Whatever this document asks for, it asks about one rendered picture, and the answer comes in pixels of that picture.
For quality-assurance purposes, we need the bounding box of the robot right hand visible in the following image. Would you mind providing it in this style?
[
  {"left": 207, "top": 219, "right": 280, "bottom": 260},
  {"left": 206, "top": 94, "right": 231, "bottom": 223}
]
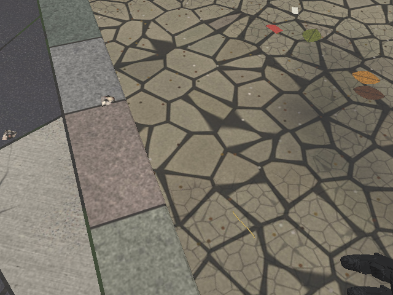
[{"left": 340, "top": 253, "right": 393, "bottom": 295}]

